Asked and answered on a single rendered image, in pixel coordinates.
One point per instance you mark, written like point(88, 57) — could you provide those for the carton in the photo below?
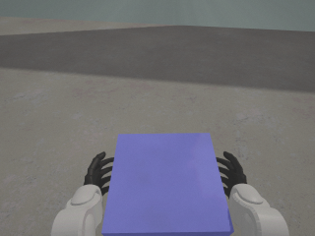
point(166, 184)

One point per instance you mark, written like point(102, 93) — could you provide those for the robot right forearm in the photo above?
point(252, 213)

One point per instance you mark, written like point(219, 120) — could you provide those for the robot left forearm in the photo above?
point(81, 215)

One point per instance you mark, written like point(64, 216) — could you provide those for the robot left hand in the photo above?
point(95, 172)

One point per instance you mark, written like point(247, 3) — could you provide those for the robot right hand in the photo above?
point(234, 173)

